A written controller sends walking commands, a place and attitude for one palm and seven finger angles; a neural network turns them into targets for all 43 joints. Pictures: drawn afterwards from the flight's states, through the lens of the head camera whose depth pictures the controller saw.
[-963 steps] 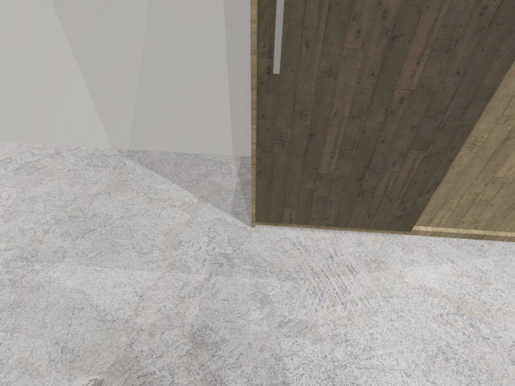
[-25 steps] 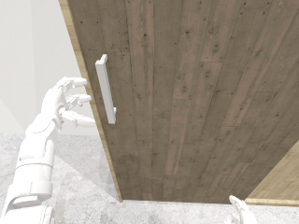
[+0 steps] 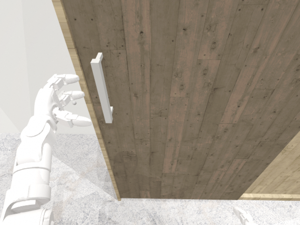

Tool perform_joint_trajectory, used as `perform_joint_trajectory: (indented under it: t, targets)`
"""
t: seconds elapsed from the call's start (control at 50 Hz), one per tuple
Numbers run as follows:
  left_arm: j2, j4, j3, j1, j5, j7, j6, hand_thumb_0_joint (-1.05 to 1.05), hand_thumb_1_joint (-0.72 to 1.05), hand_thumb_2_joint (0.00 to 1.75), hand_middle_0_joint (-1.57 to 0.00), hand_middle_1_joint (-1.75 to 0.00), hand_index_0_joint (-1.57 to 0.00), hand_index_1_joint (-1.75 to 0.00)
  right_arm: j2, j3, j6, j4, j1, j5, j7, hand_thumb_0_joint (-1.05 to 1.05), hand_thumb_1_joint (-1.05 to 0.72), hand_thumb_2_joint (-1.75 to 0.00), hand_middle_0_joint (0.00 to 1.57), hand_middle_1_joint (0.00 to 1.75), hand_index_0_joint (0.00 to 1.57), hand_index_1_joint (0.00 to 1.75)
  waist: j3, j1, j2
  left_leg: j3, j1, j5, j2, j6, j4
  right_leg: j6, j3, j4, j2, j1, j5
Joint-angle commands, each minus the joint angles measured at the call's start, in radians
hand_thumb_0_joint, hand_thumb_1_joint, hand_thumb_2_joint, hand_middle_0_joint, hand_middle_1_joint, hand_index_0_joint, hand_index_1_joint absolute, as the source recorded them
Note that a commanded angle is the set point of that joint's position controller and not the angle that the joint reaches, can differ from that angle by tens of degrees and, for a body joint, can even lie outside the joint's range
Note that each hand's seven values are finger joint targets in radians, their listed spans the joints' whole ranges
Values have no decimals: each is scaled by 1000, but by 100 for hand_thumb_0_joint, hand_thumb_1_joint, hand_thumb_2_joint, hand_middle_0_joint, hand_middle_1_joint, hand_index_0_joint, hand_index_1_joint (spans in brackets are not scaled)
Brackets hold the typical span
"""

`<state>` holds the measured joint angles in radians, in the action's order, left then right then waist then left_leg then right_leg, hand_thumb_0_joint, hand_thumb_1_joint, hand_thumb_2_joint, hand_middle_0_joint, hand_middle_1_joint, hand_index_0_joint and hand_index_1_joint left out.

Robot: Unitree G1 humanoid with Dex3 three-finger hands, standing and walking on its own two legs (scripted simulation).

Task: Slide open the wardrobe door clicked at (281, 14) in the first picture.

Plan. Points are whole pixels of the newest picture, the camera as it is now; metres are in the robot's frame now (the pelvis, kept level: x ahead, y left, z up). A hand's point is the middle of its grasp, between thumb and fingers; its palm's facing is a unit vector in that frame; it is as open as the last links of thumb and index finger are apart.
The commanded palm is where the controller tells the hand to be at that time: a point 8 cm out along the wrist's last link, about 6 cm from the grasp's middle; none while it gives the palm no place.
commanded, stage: move the hooked fingers beside the handle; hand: left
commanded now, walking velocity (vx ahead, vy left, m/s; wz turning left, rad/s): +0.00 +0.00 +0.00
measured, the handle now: (104, 90) +0.43 +0.15 +0.16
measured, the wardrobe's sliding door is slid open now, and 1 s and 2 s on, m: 0.00 0.00 0.00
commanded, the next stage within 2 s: feel for the door with the fingertips in 1.06 s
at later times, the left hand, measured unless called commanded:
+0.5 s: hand (76, 100) +0.38 +0.21 +0.17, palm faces +0.10 -1.00 -0.01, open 13.9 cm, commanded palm +0.35 +0.26 +0.17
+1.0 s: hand (75, 104) +0.37 +0.21 +0.17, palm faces +0.12 -0.99 -0.01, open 13.9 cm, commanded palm +0.35 +0.26 +0.17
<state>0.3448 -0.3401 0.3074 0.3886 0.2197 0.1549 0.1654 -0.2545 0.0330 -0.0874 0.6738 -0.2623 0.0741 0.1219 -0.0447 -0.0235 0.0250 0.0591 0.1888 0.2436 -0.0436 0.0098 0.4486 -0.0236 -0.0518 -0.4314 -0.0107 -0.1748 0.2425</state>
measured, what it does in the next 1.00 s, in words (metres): stands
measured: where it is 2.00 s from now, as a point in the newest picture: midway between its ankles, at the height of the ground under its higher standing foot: outside the picture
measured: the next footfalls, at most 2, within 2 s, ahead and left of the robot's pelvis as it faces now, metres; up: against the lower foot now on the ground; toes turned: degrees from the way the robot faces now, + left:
none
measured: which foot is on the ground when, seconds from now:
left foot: down 0.00-1.00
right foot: down 0.00-1.00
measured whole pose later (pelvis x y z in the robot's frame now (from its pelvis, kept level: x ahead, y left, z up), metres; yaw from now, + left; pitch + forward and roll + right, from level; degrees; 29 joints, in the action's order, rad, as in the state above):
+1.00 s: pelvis +0.00 +0.00 +0.00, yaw +0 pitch -1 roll +0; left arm 0.35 -0.34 0.30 0.38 0.21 0.15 0.20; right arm -0.25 0.04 -0.07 0.65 -0.23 0.07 0.12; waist -0.05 -0.02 0.03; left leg 0.05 0.19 0.25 -0.05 0.02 0.45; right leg -0.03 -0.06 -0.44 -0.01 -0.17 0.25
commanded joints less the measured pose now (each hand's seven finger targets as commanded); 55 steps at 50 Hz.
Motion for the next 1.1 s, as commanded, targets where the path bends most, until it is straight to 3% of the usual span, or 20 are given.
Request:
perform_joint_trajectory:
  t: [0.0,0.06,0.12,0.18,0.22,0.26,0.32,0.38,0.42,0.46,0.54,0.62,0.7,0.72,0.78,0.82,0.92,0.94,1.0,1.08]
  targets:
    - [259,205,58,407,2,13,-72,0,-50,30,-30,-120,-30,-120,-134,-48,-56,-138,133,11,9,0,-90,-90,20,30,20,30,-183,12,15,-26,-85,-225,26,-36,-36,7,18,47,-1,33,-265]
    - [169,154,-36,384,8,45,10,0,-50,30,-30,-120,-30,-120,-135,-46,-51,-142,137,22,11,0,-90,-90,20,30,20,30,-123,3,40,-31,-72,-179,32,-35,-39,7,15,65,1,-12,-209]
    - [154,155,-52,407,22,55,46,0,-50,30,-30,-120,-30,-120,-146,-52,-50,-139,135,20,15,0,-90,-90,20,30,20,30,-131,-7,3,-39,-87,-166,32,-38,-31,8,14,74,0,-30,-190]
    - [177,246,-24,497,32,31,10,0,-50,30,-30,-120,-30,-120,-136,-51,-60,-150,142,16,16,0,-90,-90,20,30,20,30,-204,-1,-15,-50,-105,-190,32,-38,-25,4,13,59,1,-9,-198]
    - [247,306,32,558,27,-1,-42,0,-50,30,-30,-120,-30,-120,-141,-52,-64,-138,140,6,18,0,-90,-90,20,30,20,30,-250,3,-17,-51,-131,-221,28,-38,-22,3,18,51,1,16,-222]
    - [232,321,26,592,10,-29,-80,0,-50,30,-30,-120,-30,-120,-125,-47,-73,-136,142,1,16,0,-90,-90,20,30,20,30,-279,3,-2,-48,-143,-239,27,-37,-24,1,17,42,0,29,-234]
    - [285,229,80,478,-15,-49,-75,0,-50,30,-30,-120,-30,-120,-136,-46,-62,-125,135,-4,10,0,-90,-90,20,30,20,30,-270,29,7,-41,-117,-247,27,-35,-29,1,19,38,1,58,-250]
    - [229,73,31,404,-23,-18,-2,0,-50,30,-30,-120,-30,-120,-132,-36,-40,-124,137,4,9,0,-90,-90,20,30,20,30,-162,20,-19,-30,-57,-195,31,-34,-41,7,15,54,5,26,-227]
    - [253,27,57,335,-18,8,41,0,-50,30,-30,-120,-30,-120,-146,-41,-23,-138,132,6,9,0,-90,-90,20,30,20,30,-158,35,-16,-26,-49,-197,33,-33,-42,7,16,56,7,40,-239]
    - [206,74,12,348,1,35,56,0,-50,30,-30,-120,-30,-120,-137,-40,-20,-163,138,13,10,0,-90,-90,20,30,20,30,-172,26,-28,-23,-55,-220,34,-35,-31,9,14,48,10,42,-280]
    - [223,338,16,482,26,31,-38,0,-50,30,-30,-120,-30,-120,-128,-49,-44,-187,156,10,11,0,-90,-90,20,30,20,30,-278,18,28,-35,-137,-303,29,-39,-15,3,21,32,5,67,-347]
    - [180,395,-34,535,17,3,-98,0,-50,30,-30,-120,-30,-120,-125,-48,-65,-152,149,8,13,0,-90,-90,20,30,20,30,-258,-12,26,-41,-176,-291,24,-38,-9,5,16,37,-4,23,-307]
    - [186,194,-21,483,-2,-9,-10,0,-50,30,-30,-120,-30,-120,-135,-43,-52,-113,143,8,16,0,-90,-90,20,30,20,30,-158,-5,2,-46,-102,-194,33,-36,-32,5,11,60,0,-17,-212]
    - [223,139,17,429,-8,-8,21,0,-50,30,-30,-120,-30,-120,-147,-45,-40,-107,141,6,17,0,-90,-90,20,30,20,30,-153,8,-16,-42,-87,-185,34,-38,-35,6,14,66,1,-3,-202]
    - [213,85,25,365,-2,5,77,0,-50,30,-30,-120,-30,-120,-138,-40,-22,-131,147,8,16,0,-90,-90,20,30,20,30,-168,29,-42,-33,-59,-196,37,-35,-38,8,14,58,10,31,-231]
    - [249,118,66,352,4,3,63,0,-50,30,-30,-120,-30,-120,-143,-45,-17,-146,146,4,14,0,-90,-90,20,30,20,30,-208,42,-29,-33,-69,-229,35,-33,-35,6,16,46,11,63,-269]
    - [298,316,95,466,10,-11,-72,0,-50,30,-30,-120,-30,-120,-132,-48,-39,-174,155,1,11,0,-90,-90,20,30,20,30,-281,31,-4,-30,-119,-280,27,-40,-22,7,28,30,5,86,-325]
    - [269,338,57,499,5,-7,-90,0,-50,30,-30,-120,-30,-120,-125,-46,-43,-171,156,2,12,0,-90,-90,20,30,20,30,-282,16,19,-25,-127,-276,28,-41,-23,8,29,31,6,77,-322]
    - [195,276,-23,506,-2,9,-79,0,-50,30,-30,-120,-30,-120,-124,-44,-50,-147,150,9,13,0,-90,-90,20,30,20,30,-208,-10,56,-28,-129,-241,30,-39,-19,7,22,46,-1,13,-278]
    - [174,116,-46,472,8,45,19,0,-50,30,-30,-120,-30,-120,-139,-45,-40,-125,135,15,20,0,-90,-90,20,30,20,30,-132,-17,4,-35,-76,-154,36,-38,-28,12,18,72,4,-30,-194]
